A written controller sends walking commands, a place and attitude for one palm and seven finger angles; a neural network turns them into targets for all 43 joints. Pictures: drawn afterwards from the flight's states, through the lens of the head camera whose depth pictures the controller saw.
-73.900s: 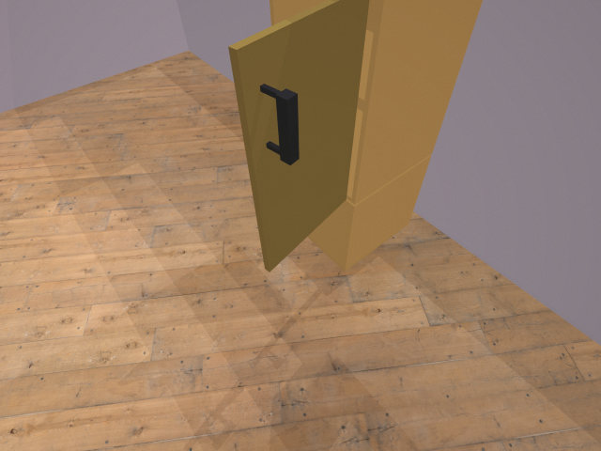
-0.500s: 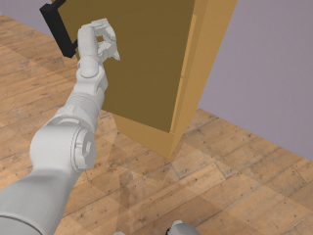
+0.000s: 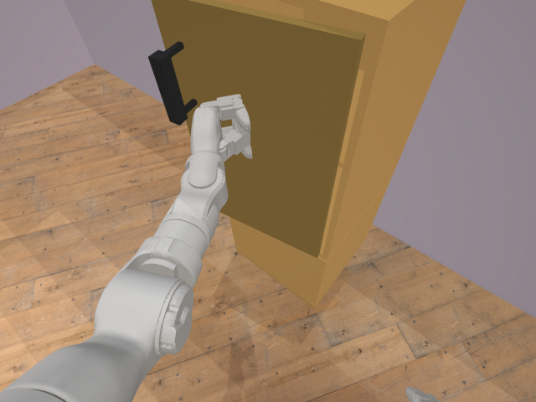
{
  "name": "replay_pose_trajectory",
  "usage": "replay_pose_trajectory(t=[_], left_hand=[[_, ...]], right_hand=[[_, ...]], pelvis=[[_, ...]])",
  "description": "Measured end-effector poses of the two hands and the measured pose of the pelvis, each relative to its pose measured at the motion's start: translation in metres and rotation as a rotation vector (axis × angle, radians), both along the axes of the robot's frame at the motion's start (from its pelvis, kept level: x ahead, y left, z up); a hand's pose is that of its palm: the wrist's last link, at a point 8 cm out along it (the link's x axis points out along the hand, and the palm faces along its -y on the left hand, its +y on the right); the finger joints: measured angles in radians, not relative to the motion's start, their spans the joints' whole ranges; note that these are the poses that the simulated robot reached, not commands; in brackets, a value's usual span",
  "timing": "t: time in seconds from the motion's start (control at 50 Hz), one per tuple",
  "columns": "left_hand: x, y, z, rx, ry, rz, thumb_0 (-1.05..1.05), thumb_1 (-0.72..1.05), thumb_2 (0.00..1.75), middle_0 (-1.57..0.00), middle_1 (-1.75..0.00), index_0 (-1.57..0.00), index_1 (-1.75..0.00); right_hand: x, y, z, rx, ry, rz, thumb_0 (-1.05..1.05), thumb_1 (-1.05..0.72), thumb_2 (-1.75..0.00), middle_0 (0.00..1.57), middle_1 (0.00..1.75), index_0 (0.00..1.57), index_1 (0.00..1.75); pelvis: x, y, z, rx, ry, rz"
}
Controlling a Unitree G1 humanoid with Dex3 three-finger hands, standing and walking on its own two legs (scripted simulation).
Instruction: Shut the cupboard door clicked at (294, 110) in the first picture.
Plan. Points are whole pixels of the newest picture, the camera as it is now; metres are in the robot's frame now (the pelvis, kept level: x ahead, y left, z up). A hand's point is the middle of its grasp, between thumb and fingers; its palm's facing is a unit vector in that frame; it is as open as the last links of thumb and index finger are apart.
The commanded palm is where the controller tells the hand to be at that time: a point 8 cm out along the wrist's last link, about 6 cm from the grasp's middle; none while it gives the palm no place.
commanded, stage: draw the hand back to the body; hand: left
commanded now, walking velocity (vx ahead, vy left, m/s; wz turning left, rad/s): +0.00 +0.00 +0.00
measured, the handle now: (177, 84) +0.64 +0.13 +0.13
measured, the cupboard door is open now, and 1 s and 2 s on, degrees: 10 10 10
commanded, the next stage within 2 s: step back with the hand held close in 1.56 s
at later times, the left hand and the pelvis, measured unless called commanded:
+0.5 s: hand (162, 197) +0.35 +0.11 +0.16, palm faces -0.03 -1.00 -0.02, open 3.1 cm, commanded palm +0.31 +0.18 +0.16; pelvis -0.01 +0.00 +0.02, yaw -1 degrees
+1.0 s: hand (5, 291) +0.23 +0.25 +0.17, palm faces +0.33 -0.89 -0.31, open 4.7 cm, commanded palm +0.18 +0.29 +0.19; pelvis +0.00 +0.03 +0.03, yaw +0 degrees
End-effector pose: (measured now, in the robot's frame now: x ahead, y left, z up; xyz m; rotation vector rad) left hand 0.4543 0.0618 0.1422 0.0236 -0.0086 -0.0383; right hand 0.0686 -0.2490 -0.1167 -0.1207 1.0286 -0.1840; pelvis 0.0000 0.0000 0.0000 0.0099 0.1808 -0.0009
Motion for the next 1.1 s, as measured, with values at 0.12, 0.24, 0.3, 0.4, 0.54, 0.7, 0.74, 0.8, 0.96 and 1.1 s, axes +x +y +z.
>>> replay_pose_trajectory(t=[0.12, 0.24, 0.3, 0.4, 0.54, 0.7, 0.74, 0.8, 0.96, 1.1], left_hand=[[-0.007, 0.018, 0.005, -0.02, -0.023, 0.028, 0.02, 0.9, 0.9, -1.3, -1.5, -1.3, -1.5], [-0.041, 0.062, 0.001, -0.005, -0.041, 0.052, 0.02, 0.9, 0.9, -1.3, -1.5, -1.3, -1.5], [-0.065, 0.079, 0.002, -0.001, -0.049, 0.044, 0.02, 0.9, 0.9, -1.3, -1.5, -1.3, -1.5], [-0.101, 0.092, 0.012, -0.005, -0.074, 0.016, 0.02, 0.9, 0.9, -1.3, -1.5, -1.3, -1.5], [-0.14, 0.111, 0.023, 0.05, -0.091, 0.02, 0.02, 0.9, 0.9, -1.25, -1.45, -1.26, -1.45], [-0.193, 0.153, 0.027, 0.181, -0.135, 0.126, 0.02, 0.9, 0.9, -1.09, -1.26, -1.09, -1.26], [-0.203, 0.164, 0.028, 0.199, -0.132, 0.159, 0.02, 0.9, 0.9, -1.04, -1.21, -1.04, -1.21], [-0.218, 0.181, 0.029, 0.222, -0.131, 0.21, 0.02, 0.89, 0.9, -0.96, -1.12, -0.96, -1.12], [-0.251, 0.218, 0.04, 0.295, -0.139, 0.327, 0.02, 0.89, 0.9, -0.74, -0.89, -0.75, -0.89], [-0.276, 0.249, 0.045, 0.371, -0.118, 0.423, 0.02, 0.89, 0.9, -0.55, -0.68, -0.56, -0.68]], right_hand=[[-0.015, 0.002, -0.001, 0.024, 0.008, -0.03, 0.01, -0.91, -0.9, 0.2, 0.3, 0.2, 0.29], [-0.032, -0.003, 0.001, 0.032, 0.031, -0.07, 0.01, -0.9, -0.9, 0.2, 0.3, 0.2, 0.29], [-0.029, -0.006, 0.004, 0.015, 0.019, -0.065, 0.01, -0.9, -0.9, 0.2, 0.3, 0.2, 0.29], [0.0, -0.008, 0.015, -0.022, -0.074, -0.031, 0.01, -0.91, -0.9, 0.2, 0.3, 0.2, 0.29], [0.064, 0.009, 0.048, -0.03, -0.296, 0.026, 0.02, -0.91, -0.9, 0.2, 0.3, 0.2, 0.29], [0.105, 0.045, 0.075, -0.006, -0.39, 0.115, 0.01, -0.9, -0.9, 0.2, 0.3, 0.2, 0.29], [0.108, 0.053, 0.074, -0.001, -0.379, 0.139, 0.01, -0.9, -0.9, 0.2, 0.3, 0.2, 0.29], [0.108, 0.062, 0.07, 0.005, -0.352, 0.164, 0.01, -0.9, -0.9, 0.2, 0.3, 0.2, 0.29], [0.098, 0.07, 0.055, 0.013, -0.28, 0.166, 0.01, -0.9, -0.9, 0.2, 0.3, 0.2, 0.3], [0.094, 0.062, 0.05, -0.005, -0.261, 0.139, 0.02, -0.9, -0.9, 0.2, 0.3, 0.2, 0.3]], pelvis=[[-0.003, -0.004, 0.002, 0.009, -0.012, -0.024], [-0.002, -0.005, 0.008, 0.007, -0.062, -0.037], [-0.004, -0.005, 0.011, 0.002, -0.095, -0.03], [-0.009, -0.001, 0.014, -0.003, -0.144, -0.016], [-0.014, 0.006, 0.017, -0.002, -0.198, -0.016], [-0.015, 0.013, 0.024, -0.007, -0.247, -0.006], [-0.014, 0.015, 0.025, -0.008, -0.254, -0.002], [-0.012, 0.018, 0.026, -0.009, -0.26, 0.003], [-0.004, 0.025, 0.027, -0.012, -0.264, 0.005], [0.003, 0.029, 0.026, -0.014, -0.256, 0.001]])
